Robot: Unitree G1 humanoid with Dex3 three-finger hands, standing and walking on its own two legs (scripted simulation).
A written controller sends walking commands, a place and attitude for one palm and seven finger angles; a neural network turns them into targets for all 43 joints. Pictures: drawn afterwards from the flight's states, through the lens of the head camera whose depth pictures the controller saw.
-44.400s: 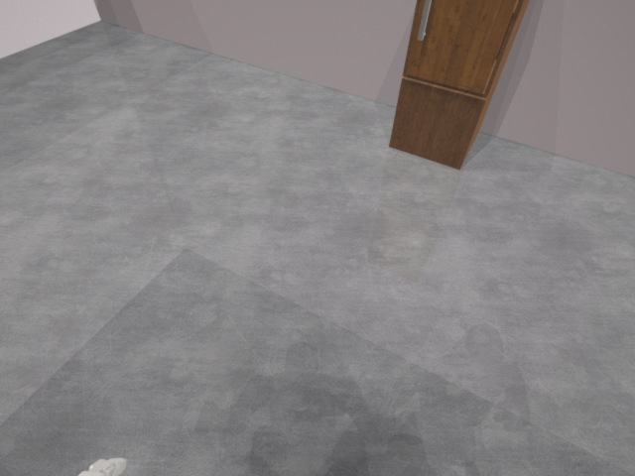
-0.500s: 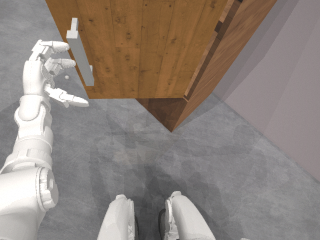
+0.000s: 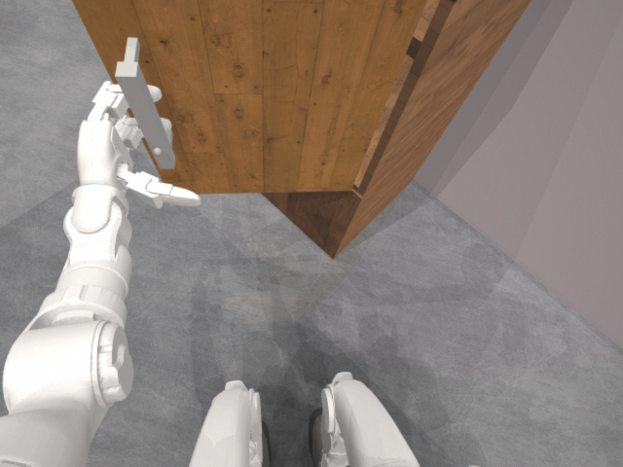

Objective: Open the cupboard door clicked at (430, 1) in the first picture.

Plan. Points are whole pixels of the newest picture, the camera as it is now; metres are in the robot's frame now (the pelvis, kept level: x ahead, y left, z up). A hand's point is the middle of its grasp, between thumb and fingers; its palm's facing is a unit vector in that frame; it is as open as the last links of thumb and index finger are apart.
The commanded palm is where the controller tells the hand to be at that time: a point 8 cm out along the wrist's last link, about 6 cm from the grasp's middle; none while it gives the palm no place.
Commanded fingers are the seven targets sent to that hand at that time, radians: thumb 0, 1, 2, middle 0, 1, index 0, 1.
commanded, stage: slide the fingers in behind the handle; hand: left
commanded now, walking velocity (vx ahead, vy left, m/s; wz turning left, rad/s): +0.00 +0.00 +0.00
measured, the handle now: (152, 111) +0.55 +0.17 +0.04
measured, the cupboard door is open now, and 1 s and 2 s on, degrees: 48 48 81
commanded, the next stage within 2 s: close the thumb around the handle in 0.44 s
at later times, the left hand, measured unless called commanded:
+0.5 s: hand (158, 148) +0.50 +0.17 +0.02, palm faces +0.02 -1.00 -0.02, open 13.7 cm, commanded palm +0.48 +0.21 +0.03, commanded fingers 0.00 -0.50 0.30 -0.30 -1.20 -0.30 -1.20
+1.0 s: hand (157, 150) +0.50 +0.17 +0.03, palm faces +0.02 -1.00 -0.01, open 8.3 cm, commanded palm +0.47 +0.20 +0.03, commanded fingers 0.00 0.84 0.88 -0.40 -1.34 -0.40 -1.34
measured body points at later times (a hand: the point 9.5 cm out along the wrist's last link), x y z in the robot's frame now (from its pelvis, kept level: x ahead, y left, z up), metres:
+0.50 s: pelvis +0.00 +0.00 +0.00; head +0.16 +0.02 +0.42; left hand +0.50 +0.22 +0.03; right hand +0.03 -0.27 -0.12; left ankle +0.02 +0.07 -0.61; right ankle +0.03 -0.10 -0.61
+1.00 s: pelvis +0.00 +0.00 +0.00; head +0.16 +0.03 +0.42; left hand +0.49 +0.22 +0.03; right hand +0.03 -0.26 -0.11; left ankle +0.02 +0.07 -0.61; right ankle +0.03 -0.10 -0.61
